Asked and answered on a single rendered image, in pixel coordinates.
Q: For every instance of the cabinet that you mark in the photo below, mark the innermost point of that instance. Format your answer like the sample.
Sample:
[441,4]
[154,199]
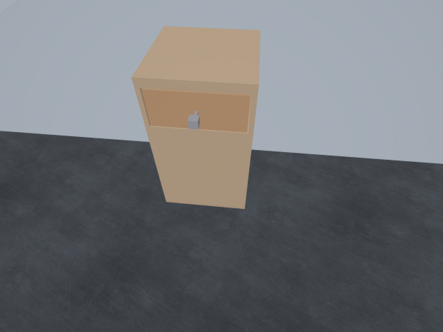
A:
[199,166]

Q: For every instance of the drawer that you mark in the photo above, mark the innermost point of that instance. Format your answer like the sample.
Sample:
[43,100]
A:
[217,111]

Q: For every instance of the handle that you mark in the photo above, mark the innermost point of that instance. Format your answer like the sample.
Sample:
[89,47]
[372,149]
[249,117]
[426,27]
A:
[194,121]

